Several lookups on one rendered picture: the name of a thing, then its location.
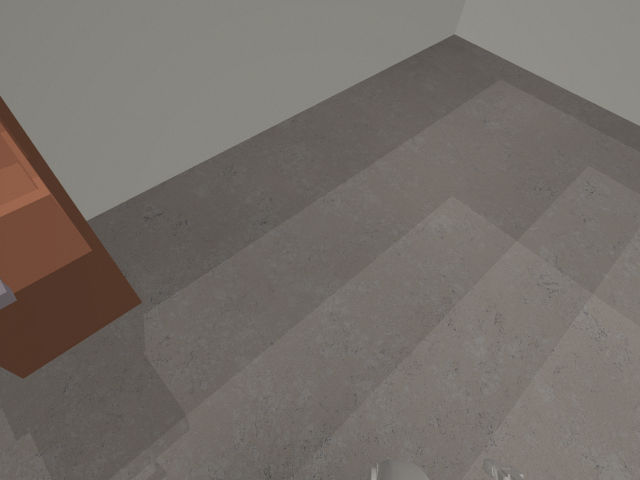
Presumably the right robot hand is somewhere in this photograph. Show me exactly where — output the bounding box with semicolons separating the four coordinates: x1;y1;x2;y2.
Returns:
483;459;524;480

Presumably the cabinet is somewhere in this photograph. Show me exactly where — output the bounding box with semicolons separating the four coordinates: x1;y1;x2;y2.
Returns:
0;96;142;379

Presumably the drawer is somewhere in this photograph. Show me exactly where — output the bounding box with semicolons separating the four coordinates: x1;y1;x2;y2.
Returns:
0;122;92;293

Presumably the right robot thigh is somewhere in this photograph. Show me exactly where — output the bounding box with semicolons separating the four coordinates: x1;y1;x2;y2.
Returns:
368;459;429;480

